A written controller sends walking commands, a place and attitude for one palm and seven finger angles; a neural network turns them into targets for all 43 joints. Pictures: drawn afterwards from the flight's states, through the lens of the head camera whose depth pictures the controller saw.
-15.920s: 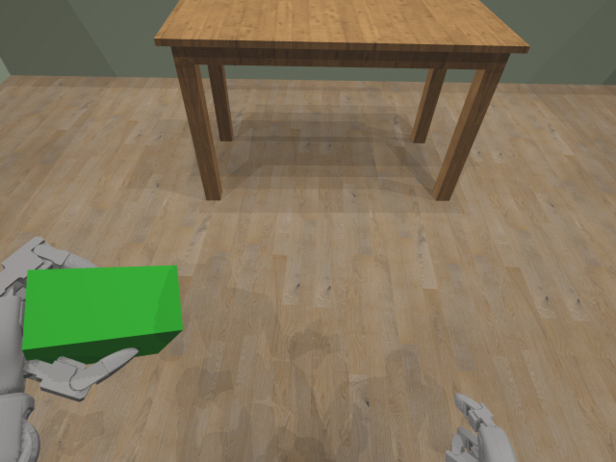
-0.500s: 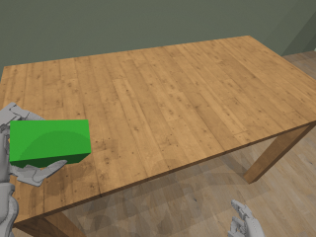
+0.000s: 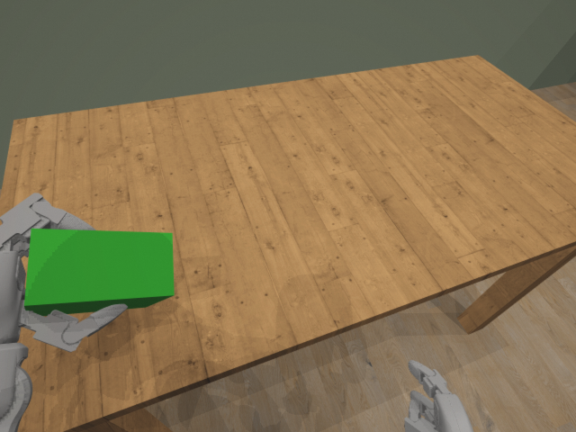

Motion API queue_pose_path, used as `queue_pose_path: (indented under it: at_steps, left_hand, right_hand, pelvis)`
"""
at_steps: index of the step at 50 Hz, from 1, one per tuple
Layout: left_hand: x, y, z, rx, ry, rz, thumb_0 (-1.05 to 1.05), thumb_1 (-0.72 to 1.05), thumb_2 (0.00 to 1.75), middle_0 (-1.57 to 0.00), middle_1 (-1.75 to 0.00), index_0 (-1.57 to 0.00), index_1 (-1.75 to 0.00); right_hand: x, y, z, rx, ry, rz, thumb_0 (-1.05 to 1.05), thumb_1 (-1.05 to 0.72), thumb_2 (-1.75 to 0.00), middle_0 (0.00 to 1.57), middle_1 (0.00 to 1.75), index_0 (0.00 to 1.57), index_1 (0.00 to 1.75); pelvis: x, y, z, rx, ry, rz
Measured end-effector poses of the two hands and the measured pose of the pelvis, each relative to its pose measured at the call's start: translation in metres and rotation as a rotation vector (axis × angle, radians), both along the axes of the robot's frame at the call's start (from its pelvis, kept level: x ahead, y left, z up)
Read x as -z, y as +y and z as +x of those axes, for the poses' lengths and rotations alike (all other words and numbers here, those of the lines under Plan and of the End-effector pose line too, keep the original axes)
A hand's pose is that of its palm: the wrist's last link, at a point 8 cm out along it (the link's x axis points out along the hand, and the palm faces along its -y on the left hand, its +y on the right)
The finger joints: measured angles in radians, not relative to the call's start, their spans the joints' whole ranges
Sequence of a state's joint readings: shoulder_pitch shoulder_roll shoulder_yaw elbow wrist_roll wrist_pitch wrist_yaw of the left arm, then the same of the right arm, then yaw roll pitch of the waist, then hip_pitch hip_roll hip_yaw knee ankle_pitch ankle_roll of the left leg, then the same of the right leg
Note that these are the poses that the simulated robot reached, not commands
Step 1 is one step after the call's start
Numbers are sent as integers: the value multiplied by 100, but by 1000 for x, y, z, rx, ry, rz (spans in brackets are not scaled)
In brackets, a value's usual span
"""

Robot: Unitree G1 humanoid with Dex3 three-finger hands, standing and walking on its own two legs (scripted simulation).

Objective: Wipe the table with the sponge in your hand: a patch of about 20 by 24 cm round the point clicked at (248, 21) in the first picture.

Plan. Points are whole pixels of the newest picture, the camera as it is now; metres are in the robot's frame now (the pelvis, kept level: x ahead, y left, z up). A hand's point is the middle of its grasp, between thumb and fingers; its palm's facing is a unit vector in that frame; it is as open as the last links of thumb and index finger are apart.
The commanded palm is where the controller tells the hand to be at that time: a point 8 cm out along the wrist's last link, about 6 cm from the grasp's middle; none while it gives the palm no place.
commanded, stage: come to a stop and stand still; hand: left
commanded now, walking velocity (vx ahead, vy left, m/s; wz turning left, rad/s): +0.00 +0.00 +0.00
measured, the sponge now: (119, 274) +0.24 +0.22 +0.14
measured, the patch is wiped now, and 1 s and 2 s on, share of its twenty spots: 0.00 0.00 0.00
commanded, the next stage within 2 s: look again from close up in 0.80 s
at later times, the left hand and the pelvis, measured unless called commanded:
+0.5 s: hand (136, 269) +0.24 +0.20 +0.15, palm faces +0.38 -0.83 -0.40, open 10.3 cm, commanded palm +0.18 +0.23 +0.17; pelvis +0.03 -0.06 +0.00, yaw +1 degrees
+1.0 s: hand (141, 286) +0.22 +0.18 +0.15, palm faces +0.36 -0.85 -0.39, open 10.3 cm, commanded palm +0.17 +0.22 +0.17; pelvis +0.01 -0.06 +0.00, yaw +0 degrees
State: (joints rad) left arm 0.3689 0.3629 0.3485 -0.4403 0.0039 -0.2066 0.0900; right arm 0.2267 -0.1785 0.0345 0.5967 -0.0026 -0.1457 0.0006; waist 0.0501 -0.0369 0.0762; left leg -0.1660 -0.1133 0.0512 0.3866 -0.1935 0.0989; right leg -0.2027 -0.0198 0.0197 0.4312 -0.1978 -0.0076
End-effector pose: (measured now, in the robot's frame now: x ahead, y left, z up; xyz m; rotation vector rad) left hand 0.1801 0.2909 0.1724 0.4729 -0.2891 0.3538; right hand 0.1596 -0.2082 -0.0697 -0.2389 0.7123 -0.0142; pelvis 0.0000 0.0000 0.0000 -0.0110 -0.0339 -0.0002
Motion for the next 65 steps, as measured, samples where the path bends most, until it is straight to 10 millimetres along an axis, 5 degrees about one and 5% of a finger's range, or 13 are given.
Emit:
queue_pose_path:
  at_steps: [8,17,38,48,65]
  left_hand:
    - [2,-18,20,35,37,6,-1,-51,101,-70,-135,-73,-134]
    - [-2,-40,19,17,63,12,-1,-51,102,-70,-135,-73,-134]
    - [0,-76,11,5,97,-25,-1,-51,102,-70,-135,-73,-134]
    - [5,-68,1,-15,108,-42,-1,-51,102,-70,-135,-73,-134]
    - [1,-46,5,14,77,-26,-1,-51,102,-70,-135,-73,-134]
  right_hand:
    - [-10,-17,33,18,-43,-4,1,-90,-89,20,30,20,30]
    - [-10,-43,51,24,-43,-6,1,-90,-89,20,30,20,30]
    - [-3,-90,23,98,-19,-7,1,-90,-89,20,30,20,30]
    - [-2,-87,10,98,-5,-18,1,-90,-89,20,30,20,30]
    - [-9,-53,16,73,-35,-14,1,-90,-89,20,30,20,30]
  pelvis:
    - [-1,-15,17,-8,23,-1]
    - [-2,-38,26,-18,42,-5]
    - [-3,-69,17,-11,39,-3]
    - [-3,-65,10,-8,35,-5]
    - [-4,-41,8,-3,34,-5]
